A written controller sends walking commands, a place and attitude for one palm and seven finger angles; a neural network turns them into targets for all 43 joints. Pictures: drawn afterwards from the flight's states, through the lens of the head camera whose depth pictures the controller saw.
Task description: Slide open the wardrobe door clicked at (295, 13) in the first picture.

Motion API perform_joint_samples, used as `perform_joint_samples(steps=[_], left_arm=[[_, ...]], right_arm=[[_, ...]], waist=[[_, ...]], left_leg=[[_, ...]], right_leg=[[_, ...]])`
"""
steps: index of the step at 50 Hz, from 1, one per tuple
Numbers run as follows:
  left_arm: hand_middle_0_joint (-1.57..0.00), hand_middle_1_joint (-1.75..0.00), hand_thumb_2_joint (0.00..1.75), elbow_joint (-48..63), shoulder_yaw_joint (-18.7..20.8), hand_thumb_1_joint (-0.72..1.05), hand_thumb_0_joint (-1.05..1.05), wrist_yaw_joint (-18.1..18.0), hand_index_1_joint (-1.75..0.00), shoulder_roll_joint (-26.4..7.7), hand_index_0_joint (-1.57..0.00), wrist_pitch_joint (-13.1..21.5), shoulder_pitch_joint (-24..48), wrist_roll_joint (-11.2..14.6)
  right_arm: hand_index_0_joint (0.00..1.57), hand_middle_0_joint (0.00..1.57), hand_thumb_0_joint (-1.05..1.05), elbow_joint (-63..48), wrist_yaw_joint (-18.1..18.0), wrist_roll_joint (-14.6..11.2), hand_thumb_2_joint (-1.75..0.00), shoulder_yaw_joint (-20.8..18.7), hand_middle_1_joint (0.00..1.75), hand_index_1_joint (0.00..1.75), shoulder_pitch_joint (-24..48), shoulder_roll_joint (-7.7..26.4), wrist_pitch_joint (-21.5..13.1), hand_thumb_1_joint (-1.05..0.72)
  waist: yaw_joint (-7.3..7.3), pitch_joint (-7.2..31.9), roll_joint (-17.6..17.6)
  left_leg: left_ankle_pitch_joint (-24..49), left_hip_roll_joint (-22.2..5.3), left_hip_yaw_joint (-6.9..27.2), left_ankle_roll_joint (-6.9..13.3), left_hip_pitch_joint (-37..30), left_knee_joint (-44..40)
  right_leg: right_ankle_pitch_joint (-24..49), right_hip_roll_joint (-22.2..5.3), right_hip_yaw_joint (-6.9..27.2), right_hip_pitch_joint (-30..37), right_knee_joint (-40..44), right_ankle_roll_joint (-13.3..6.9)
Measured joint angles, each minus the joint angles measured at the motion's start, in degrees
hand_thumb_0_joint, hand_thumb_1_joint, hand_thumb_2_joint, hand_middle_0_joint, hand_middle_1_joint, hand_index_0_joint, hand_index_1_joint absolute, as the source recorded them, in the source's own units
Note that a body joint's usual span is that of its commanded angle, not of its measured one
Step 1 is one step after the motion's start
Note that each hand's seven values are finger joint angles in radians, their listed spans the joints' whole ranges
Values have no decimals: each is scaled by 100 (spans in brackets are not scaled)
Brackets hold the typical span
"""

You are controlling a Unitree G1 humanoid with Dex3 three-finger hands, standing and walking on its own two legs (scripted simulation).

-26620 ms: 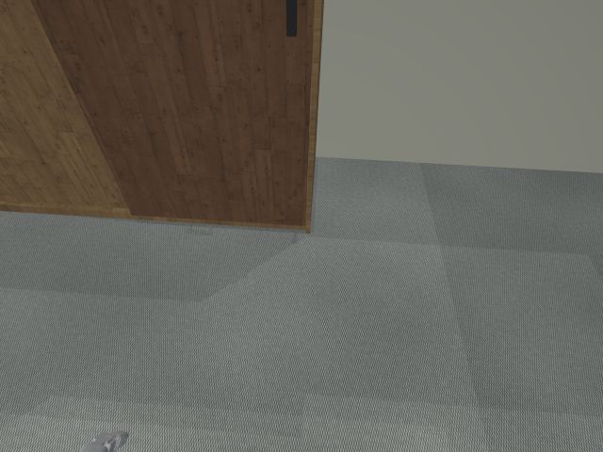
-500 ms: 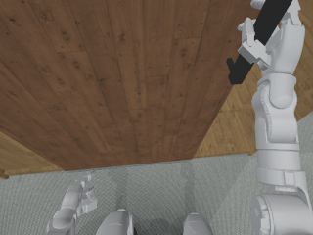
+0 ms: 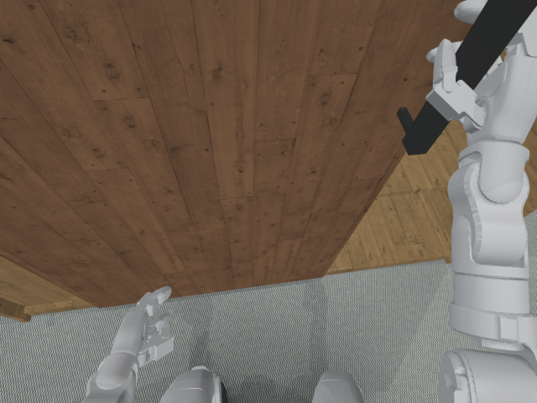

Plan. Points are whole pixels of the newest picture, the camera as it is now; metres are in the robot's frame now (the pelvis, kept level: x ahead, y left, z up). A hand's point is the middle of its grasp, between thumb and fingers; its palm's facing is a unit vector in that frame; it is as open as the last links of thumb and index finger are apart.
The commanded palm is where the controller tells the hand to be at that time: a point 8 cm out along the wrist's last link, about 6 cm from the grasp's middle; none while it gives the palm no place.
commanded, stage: step sideways, sliding the door along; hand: right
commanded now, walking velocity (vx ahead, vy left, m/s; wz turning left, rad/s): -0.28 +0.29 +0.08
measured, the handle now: (455, 55) +0.43 -0.23 +0.24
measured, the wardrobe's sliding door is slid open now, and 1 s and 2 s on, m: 0.52 0.62 0.62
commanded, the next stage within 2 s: stop walking and hold the door there in 0.80 s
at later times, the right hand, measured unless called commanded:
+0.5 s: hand (349, 87) +0.39 -0.11 +0.23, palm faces +0.48 +0.87 -0.10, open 6.5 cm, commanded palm +0.35 -0.08 +0.23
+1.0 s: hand (350, 87) +0.39 -0.11 +0.23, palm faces +0.63 +0.76 -0.18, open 7.1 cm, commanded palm +0.34 -0.12 +0.22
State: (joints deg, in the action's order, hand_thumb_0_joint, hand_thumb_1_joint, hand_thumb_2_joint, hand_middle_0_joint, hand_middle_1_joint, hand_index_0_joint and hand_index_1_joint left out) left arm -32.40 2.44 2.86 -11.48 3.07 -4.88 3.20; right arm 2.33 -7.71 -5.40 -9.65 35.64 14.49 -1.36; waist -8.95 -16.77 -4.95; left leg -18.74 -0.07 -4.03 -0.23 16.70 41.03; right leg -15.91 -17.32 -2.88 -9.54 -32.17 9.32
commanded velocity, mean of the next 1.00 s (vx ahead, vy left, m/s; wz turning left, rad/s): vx -0.20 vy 0.12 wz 0.05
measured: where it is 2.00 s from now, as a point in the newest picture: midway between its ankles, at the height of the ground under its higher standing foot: outside the picture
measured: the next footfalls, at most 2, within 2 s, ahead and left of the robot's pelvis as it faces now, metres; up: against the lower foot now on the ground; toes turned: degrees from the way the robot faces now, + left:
left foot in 0.02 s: +0.08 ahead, +0.13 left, +0.00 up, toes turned +4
right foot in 0.24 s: +0.03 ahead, -0.12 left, +0.00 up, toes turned -13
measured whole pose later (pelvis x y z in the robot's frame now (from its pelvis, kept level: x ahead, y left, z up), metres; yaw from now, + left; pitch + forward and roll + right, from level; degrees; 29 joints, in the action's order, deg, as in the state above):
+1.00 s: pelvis +0.05 +0.21 +0.01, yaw -2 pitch -2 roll -1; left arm -35.7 0.0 -1.4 -13.4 7.0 -2.8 3.4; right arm 3.1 -9.3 -4.8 -27.0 22.7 25.2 -5.2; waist -4.1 -13.6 -1.8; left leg -16.7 -1.7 -4.4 1.4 14.8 33.4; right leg -25.9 -7.8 -3.0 -15.0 -44.1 2.1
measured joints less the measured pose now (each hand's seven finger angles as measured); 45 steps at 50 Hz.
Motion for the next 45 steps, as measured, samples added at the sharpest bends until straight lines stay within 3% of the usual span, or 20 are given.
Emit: perform_joint_samples(steps=[1, 3, 4, 7, 9, 10, 12, 15, 17, 22, 25, 27, 28, 31, 33, 34, 35, 36, 40, 45], left_arm=[[-20, -30, 90, 26, -38, 91, 1, -5, -30, 29, -20, 27, 11, 32], [-20, -30, 90, -13, -62, 91, 1, -28, -30, -14, -20, 75, 157, 97], [-20, -30, 90, -69, -61, 91, 1, -50, -30, -22, -20, 72, 233, 109], [-21, -30, 90, -186, -64, 91, 1, -185, -30, -81, -20, 84, 359, 95], [-20, -30, 90, -206, -69, 91, 1, -274, -30, -147, -20, 122, 382, 62], [-20, -30, 90, -199, -63, 91, 1, -305, -30, -184, -20, 117, 381, 50], [-20, -30, 90, -125, 14, 91, 1, -309, -30, -254, -20, 65, 278, 35], [-20, -30, 90, -100, 169, 91, 1, -173, -30, -166, -20, 46, 92, -21], [-20, -30, 90, -50, 193, 91, 1, -96, -30, -151, -20, 95, 4, -70], [-20, -30, 90, 65, 60, 91, 1, 18, -30, -41, -20, 203, -83, -57], [-20, -30, 90, 78, -69, 91, 1, 50, -30, 51, -20, 283, -54, 33], [-20, -30, 90, -14, -86, 91, 1, 34, -30, 5, -20, 306, 81, 77], [-21, -30, 90, -87, -88, 91, 1, 14, -30, -9, -20, 284, 142, 91], [-21, -30, 90, -231, -82, 91, 1, -167, -30, -151, -20, 287, 219, 105], [-21, -30, 90, -287, -56, 91, 1, -295, -30, -289, -20, 335, 210, 89], [-21, -30, 90, -298, -22, 91, 1, -339, -30, -345, -20, 336, 179, 87], [-20, -30, 90, -288, 19, 91, 1, -373, -30, -410, -20, 330, 115, 95], [-20, -30, 90, -282, 93, 91, 1, -390, -30, -433, -20, 332, 19, 100], [-20, -30, 90, -320, 244, 91, 1, -338, -30, -342, -20, 486, -267, 83], [-20, -30, 90, -197, 45, 91, 1, -287, -30, -269, -20, 709, -343, 96]], right_arm=[[32, 46, -11, 6, 1, 5, -79, -43, 140, 130, 15, 73, 26, -65], [31, 46, -12, 27, -29, 36, -79, -195, 140, 129, -4, 99, -23, -64], [31, 46, -13, 15, -41, 37, -79, -254, 140, 129, -62, 108, -62, -64], [31, 46, -13, -270, -126, 0, -80, -348, 140, 129, -393, 70, -64, -63], [32, 46, -12, -531, -213, -18, -80, -340, 140, 130, -590, -27, -74, -64], [32, 46, -11, -657, -252, -16, -80, -312, 140, 130, -663, -75, -74, -64], [32, 46, -10, -841, -241, -28, -79, -185, 140, 129, -718, -167, -3, -64], [30, 46, -9, -734, -66, 67, -77, 60, 140, 127, -514, -273, 6, -66], [31, 46, -8, -631, -52, 150, -76, 95, 140, 126, -441, -357, -21, -66], [33, 46, -10, -236, -79, 133, -78, -338, 140, 122, -308, -30, -106, -63], [33, 46, -13, 25, -65, 114, -79, -669, 140, 122, -135, 346, -76, -61], [32, 46, -13, 164, -95, 29, -79, -945, 140, 121, -94, 466, -73, -61], [30, 46, -14, 207, -110, -30, -80, -1066, 140, 122, -122, 515, -69, -61], [26, 46, -13, 102, -297, -148, -80, -1353, 140, 126, -361, 506, 26, -61], [24, 46, -14, -58, -446, -149, -79, -1468, 140, 129, -541, 452, 98, -62], [23, 46, -14, -144, -499, -145, -79, -1491, 140, 131, -612, 426, 136, -62], [24, 46, -13, -242, -533, -118, -78, -1473, 140, 132, -684, 401, 158, -62], [23, 46, -12, -312, -524, -83, -78, -1421, 140, 132, -691, 406, 245, -64], [22, 46, -12, -221, -419, 127, -75, -1222, 140, 127, -481, 441, 403, -64], [19, 46, -12, -242, -505, 168, -76, -1285, 140, 127, -515, 424, 447, -64]], waist=[[-15, -11, 25], [142, -171, -229], [213, -179, -218], [333, -51, 86], [420, -10, 234], [470, -4, 260], [530, 94, 164], [285, 94, 327], [199, 39, 235], [-12, -36, 10], [-32, -138, -18], [98, -331, -241], [130, -323, -165], [246, -201, 156], [382, -120, 223], [435, -69, 229], [471, 10, 168], [464, 102, 138], [148, 93, 329], [107, 29, 158]], left_leg=[[288, -33, -15, -8, -174, -341], [174, 157, -270, 154, -359, -380], [100, 143, -325, 251, -322, -335], [123, -96, -241, 393, -86, -402], [336, -180, -201, 433, 10, -543], [468, -174, -212, 437, 64, -535], [649, 2, -291, 294, 239, -267], [-425, 149, 35, 110, 552, 853], [-707, 161, 89, 68, 600, 1267], [-364, -10, 27, 8, 218, 529], [227, -6, -69, -11, -354, -479], [151, 204, -277, 155, -511, -549], [134, 157, -277, 239, -425, -510], [275, -136, -145, 339, -148, -571], [534, -227, -127, 334, 13, -586], [641, -230, -137, 305, 96, -515], [716, -159, -179, 239, 181, -390], [719, -76, -182, 128, 273, -207], [-257, -30, 79, 17, 308, 503], [438, -62, -169, 28, -427, -668]], right_leg=[[-62, -40, 30, -20, -128, -26], [50, -267, 243, -167, -489, -290], [-86, -149, 352, -351, -850, -420], [-1374, 740, 440, -835, -1899, -670], [-1370, 1110, 160, -790, -1409, -730], [-883, 1171, -43, -647, -858, -747], [888, 974, -314, -320, 27, -865], [148, 732, -437, -31, 153, -487], [-37, 511, -384, 93, 198, -320], [8, -61, -328, 280, 213, 9], [-83, -324, -175, 158, -227, -116], [298, -525, 80, -19, -550, -311], [10, -343, 222, -247, -966, -436], [-1342, 648, 373, -737, -1787, -710], [-1104, 1032, 134, -691, -1086, -799], [-534, 1113, -68, -572, -602, -835], [478, 1068, -266, -415, -158, -920], [728, 962, -344, -290, 76, -883], [-124, 813, -486, 135, 231, -450], [-355, 524, -379, 141, -259, -359]])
